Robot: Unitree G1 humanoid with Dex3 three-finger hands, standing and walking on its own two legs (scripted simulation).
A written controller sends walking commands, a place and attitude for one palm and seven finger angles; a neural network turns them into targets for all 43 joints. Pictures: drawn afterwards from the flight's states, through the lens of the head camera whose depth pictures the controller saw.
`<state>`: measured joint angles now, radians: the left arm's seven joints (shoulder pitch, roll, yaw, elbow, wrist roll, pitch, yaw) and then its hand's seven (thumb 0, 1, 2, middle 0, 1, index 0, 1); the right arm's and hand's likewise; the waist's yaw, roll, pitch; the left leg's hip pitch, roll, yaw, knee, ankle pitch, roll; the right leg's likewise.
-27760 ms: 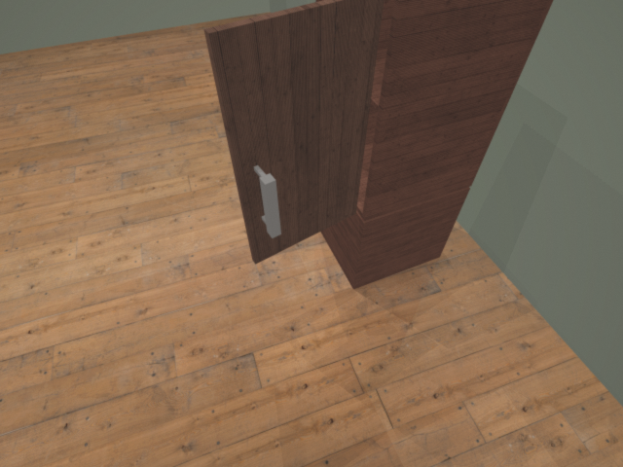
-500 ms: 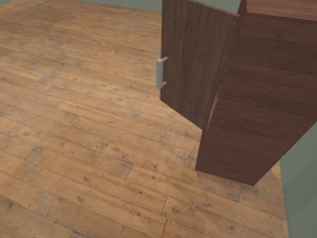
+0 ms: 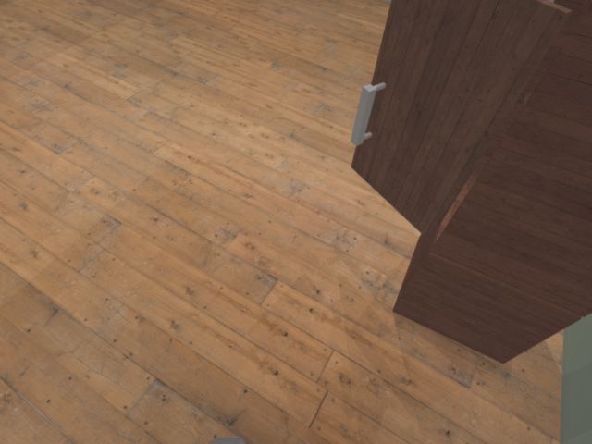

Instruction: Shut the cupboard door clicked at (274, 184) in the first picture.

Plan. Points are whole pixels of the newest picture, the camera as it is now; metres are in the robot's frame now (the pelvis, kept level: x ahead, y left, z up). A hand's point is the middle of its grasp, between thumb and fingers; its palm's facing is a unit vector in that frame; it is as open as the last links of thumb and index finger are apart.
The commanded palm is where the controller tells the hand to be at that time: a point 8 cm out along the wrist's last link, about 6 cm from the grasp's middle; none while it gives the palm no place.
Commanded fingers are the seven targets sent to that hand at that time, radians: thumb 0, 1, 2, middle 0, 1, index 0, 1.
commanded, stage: walk to a spot facing it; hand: left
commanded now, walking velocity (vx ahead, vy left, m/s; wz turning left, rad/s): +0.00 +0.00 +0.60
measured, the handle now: (368, 114) +0.89 -0.18 -0.09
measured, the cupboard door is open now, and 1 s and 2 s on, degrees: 61 61 61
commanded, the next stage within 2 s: turn to face it in 1.74 s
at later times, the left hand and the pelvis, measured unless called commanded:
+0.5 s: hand out of the picture +0.01 +0.20 -0.14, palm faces +0.28 -0.92 -0.28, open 7.4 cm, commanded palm none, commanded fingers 0.00 0.90 0.90 -0.20 -0.30 -0.20 -0.30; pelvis -0.01 -0.02 +0.02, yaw +18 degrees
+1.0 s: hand out of the picture +0.03 +0.25 -0.14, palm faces +0.55 -0.79 -0.28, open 7.4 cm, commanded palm none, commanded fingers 0.00 0.90 0.90 -0.20 -0.30 -0.20 -0.30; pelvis +0.07 +0.01 +0.00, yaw +36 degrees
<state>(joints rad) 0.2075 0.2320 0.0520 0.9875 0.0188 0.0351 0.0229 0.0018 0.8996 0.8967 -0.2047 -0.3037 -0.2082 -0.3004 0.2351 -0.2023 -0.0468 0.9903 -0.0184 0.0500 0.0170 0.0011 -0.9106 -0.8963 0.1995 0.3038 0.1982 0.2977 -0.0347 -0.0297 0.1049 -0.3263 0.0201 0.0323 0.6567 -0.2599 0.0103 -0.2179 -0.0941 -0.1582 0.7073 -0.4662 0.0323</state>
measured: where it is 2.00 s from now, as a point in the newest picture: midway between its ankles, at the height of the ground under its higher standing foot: (185, 404)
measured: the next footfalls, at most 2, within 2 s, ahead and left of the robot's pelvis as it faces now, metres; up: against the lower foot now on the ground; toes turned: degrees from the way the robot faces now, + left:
right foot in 0.32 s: +0.05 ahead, -0.14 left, +0.00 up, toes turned +10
left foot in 0.64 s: -0.03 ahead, +0.12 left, +0.00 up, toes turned +27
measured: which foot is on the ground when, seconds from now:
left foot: down 0.00-0.32, up 0.34-0.62, down 0.64-0.98, up 1.00-1.00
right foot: up 0.00-0.30, down 0.32-0.64, up 0.66-0.96, down 0.98-1.00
